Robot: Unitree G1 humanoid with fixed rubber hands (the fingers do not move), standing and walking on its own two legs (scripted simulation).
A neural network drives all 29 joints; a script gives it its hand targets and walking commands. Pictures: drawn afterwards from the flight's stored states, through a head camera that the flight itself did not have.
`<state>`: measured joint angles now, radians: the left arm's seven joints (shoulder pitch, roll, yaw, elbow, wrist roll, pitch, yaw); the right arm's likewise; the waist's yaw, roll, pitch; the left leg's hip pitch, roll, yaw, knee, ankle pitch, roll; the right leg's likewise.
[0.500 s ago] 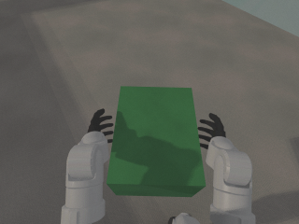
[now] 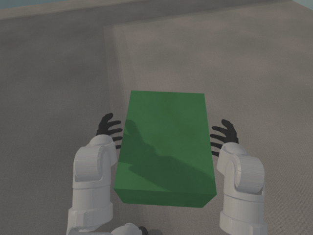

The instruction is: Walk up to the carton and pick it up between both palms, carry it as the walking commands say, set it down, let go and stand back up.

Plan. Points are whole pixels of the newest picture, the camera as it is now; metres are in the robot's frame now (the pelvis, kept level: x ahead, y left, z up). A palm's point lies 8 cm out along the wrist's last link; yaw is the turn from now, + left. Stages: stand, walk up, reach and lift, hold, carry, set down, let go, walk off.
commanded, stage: carry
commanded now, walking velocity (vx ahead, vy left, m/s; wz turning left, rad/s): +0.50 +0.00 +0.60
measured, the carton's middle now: (165, 146) +0.35 +0.00 +0.01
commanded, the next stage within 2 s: none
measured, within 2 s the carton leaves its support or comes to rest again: neither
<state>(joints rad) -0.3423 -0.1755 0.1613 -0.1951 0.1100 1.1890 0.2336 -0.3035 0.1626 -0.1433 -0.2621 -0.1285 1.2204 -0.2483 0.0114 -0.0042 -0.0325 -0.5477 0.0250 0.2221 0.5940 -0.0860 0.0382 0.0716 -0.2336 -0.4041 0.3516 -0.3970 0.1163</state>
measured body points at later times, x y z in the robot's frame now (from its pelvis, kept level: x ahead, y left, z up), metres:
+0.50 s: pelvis +0.31 +0.03 -0.01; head +0.31 +0.03 +0.44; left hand +0.56 +0.26 +0.09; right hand +0.64 -0.03 +0.08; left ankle +0.16 +0.08 -0.74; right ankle +0.44 -0.05 -0.74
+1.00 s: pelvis +0.50 +0.12 +0.00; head +0.52 +0.14 +0.45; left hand +0.71 +0.39 +0.06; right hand +0.84 +0.12 +0.07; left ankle +0.52 +0.22 -0.74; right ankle +0.49 -0.03 -0.71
